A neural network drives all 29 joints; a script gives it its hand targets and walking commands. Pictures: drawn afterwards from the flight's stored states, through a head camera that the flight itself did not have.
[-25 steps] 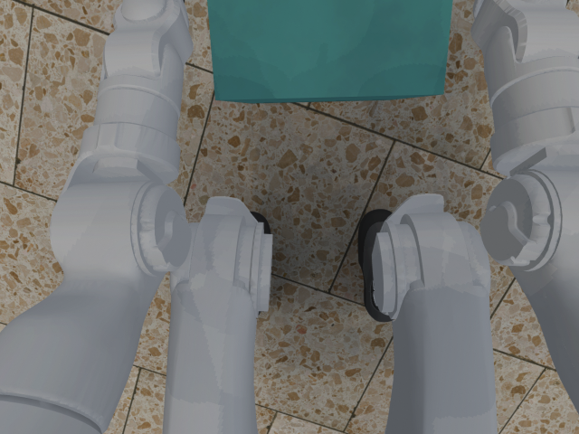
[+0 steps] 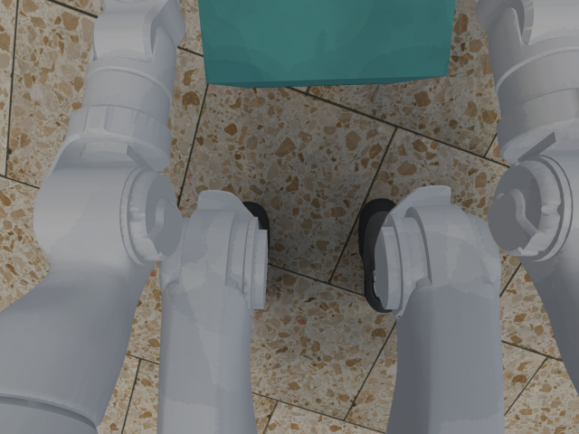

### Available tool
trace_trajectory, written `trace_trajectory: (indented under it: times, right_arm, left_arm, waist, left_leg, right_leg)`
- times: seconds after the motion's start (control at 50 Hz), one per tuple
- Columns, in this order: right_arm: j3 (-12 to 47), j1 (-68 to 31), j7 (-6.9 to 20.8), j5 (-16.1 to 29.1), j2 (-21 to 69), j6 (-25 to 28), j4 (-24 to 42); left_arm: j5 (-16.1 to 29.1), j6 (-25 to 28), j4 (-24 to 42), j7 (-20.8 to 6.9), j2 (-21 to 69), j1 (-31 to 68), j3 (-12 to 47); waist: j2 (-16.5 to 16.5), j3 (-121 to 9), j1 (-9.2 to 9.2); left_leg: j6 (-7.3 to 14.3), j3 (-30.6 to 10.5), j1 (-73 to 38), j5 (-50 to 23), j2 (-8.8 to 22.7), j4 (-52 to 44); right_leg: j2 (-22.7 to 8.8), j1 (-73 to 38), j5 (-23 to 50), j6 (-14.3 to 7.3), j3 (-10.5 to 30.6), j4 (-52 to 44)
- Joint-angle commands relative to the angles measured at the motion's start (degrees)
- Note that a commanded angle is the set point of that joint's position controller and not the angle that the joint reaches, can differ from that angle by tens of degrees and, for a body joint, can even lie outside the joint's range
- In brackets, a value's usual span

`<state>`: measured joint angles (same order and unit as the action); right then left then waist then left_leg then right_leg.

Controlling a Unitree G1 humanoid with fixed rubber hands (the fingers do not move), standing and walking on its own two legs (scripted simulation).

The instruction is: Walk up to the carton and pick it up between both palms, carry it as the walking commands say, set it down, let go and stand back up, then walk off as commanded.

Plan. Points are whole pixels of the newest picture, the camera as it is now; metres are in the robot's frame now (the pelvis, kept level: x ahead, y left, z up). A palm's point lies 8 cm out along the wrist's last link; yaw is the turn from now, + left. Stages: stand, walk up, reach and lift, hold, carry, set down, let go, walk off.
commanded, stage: set down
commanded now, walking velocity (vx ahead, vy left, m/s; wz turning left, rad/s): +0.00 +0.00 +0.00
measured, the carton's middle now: out of the picture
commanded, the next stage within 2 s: let go in 1.70 s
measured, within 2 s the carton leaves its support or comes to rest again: neither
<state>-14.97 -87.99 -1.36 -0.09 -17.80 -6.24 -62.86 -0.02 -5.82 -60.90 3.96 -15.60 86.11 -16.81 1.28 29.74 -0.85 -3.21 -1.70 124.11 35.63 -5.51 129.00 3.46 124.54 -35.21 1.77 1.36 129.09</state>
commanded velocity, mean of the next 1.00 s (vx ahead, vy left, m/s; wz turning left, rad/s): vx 0.00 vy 0.00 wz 0.00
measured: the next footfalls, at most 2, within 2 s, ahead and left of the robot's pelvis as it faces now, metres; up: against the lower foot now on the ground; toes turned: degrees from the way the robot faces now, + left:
none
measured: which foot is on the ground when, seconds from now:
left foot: down 0.00-1.00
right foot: down 0.00-1.00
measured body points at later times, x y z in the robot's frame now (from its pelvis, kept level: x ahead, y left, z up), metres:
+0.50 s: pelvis +0.00 +0.00 +0.01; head +0.37 -0.01 +0.25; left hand +0.58 +0.17 -0.15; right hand +0.58 -0.20 -0.15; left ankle +0.11 +0.12 -0.33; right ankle +0.11 -0.12 -0.33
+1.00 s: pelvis +0.01 +0.00 +0.11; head +0.35 -0.01 +0.40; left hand +0.58 +0.17 +0.00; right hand +0.58 -0.21 +0.00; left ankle +0.11 +0.12 -0.33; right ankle +0.11 -0.12 -0.33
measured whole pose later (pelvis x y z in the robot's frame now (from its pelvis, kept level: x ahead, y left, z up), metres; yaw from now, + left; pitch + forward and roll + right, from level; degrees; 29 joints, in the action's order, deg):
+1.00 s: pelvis +0.01 +0.00 +0.11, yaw +0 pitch +45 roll +1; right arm -12.0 -79.4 -4.8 4.6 -20.3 -10.2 -55.9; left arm 5.2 -10.1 -55.0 6.4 -17.9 78.1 -13.4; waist 0.5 5.0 -0.1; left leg -1.8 -1.3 119.2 30.0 -3.1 104.1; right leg 2.9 120.0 -29.3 0.9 1.9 104.4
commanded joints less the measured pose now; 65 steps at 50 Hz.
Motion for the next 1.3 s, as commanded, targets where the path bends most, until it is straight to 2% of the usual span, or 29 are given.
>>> trace_trajectory:
  times: [0.0,0.06,0.12,0.16,0.3,0.4,0.48,0.66,0.88,1.06,1.28]
  right_arm:
    - [2.6,-14.9,-1.6,2.2,-6.0,1.5,2.2]
    - [4.8,-15.7,-3.7,6.0,-10.1,2.9,2.2]
    - [7.6,-15.9,-4.0,9.7,-11.2,3.7,1.0]
    - [8.8,-15.4,-3.8,11.0,-11.5,3.9,0.0]
    - [9.1,-15.1,-2.6,12.2,-12.9,4.1,-2.3]
    - [9.2,-16.7,-3.4,13.0,-13.9,3.6,3.5]
    - [8.4,-15.1,-4.6,12.3,-14.3,2.3,7.1]
    - [5.4,-9.6,-4.3,8.2,-11.3,0.4,7.9]
    - [3.1,-8.5,-3.6,5.2,-9.6,-2.3,11.9]
    - [0.7,-4.4,-3.1,3.2,-8.8,-4.0,16.6]
    - [-1.2,1.5,-0.5,1.9,-7.9,-3.7,17.8]
  left_arm:
    - [1.8,1.4,2.7,0.8,-4.9,14.2,3.6]
    - [5.3,2.7,2.2,2.8,-10.2,14.7,5.5]
    - [8.1,3.4,1.1,3.1,-11.7,15.1,7.6]
    - [9.5,3.6,0.5,2.8,-11.4,15.0,8.8]
    - [11.7,3.2,-1.0,1.7,-10.7,15.4,10.6]
    - [11.7,2.6,4.4,3.0,-12.0,16.7,9.9]
    - [11.0,1.3,7.6,4.2,-12.5,15.2,9.1]
    - [8.2,-0.4,7.6,4.0,-9.9,9.9,6.3]
    - [5.9,-2.6,10.9,2.9,-9.6,8.3,3.7]
    - [3.4,-4.2,15.3,1.4,-9.2,4.3,1.1]
    - [1.6,-4.4,17.5,-0.3,-7.4,-1.1,-0.1]
  waist:
    - [-1.0,-65.7,-0.62]
    - [-1.7,-70.4,0.45]
    - [-1.9,-72.3,1.37]
    - [-1.6,-72.0,1.26]
    - [-1.4,-69.9,0.23]
    - [-1.3,-84.1,0.56]
    - [-1.3,-92.6,0.46]
    - [-1.7,-86.4,0.28]
    - [-2.6,-90.2,0.67]
    - [-2.8,-95.5,0.68]
    - [-2.0,-94.6,0.59]
  left_leg:
    - [0.2,4.8,-26.9,-17.0,0.4,-9.9]
    - [0.2,4.4,-26.7,-21.0,1.2,-9.5]
    - [0.4,4.1,-25.7,-22.9,2.1,-9.3]
    - [0.5,3.8,-25.1,-23.0,2.6,-9.4]
    - [1.0,2.7,-25.2,-21.4,3.4,-10.1]
    - [1.5,3.2,-33.9,-24.8,2.9,-11.1]
    - [1.5,4.2,-38.1,-25.6,2.1,-12.9]
    - [1.5,5.3,-32.8,-22.1,1.2,-19.9]
    - [1.5,5.8,-35.2,-20.4,0.4,-30.7]
    - [1.4,6.0,-41.2,-24.4,-0.3,-40.0]
    - [1.0,4.9,-52.3,-30.8,0.0,-52.5]
  right_leg:
    - [0.2,-31.6,18.4,0.2,-4.1,-10.0]
    - [-0.1,-33.1,22.7,0.4,-3.3,-9.5]
    - [-0.8,-32.6,24.6,0.5,-2.6,-9.2]
    - [-1.2,-31.5,24.5,0.4,-2.2,-9.4]
    - [-2.1,-27.2,21.4,0.1,-2.1,-10.0]
    - [-1.7,-32.7,23.6,0.2,-3.3,-11.0]
    - [-1.1,-35.8,23.9,0.4,-4.5,-13.0]
    - [0.0,-32.9,21.2,0.2,-5.0,-19.9]
    - [1.1,-39.7,20.6,0.1,-4.6,-30.8]
    - [1.5,-49.0,26.0,0.7,-4.5,-39.9]
    - [1.3,-55.5,31.3,1.2,-4.0,-52.7]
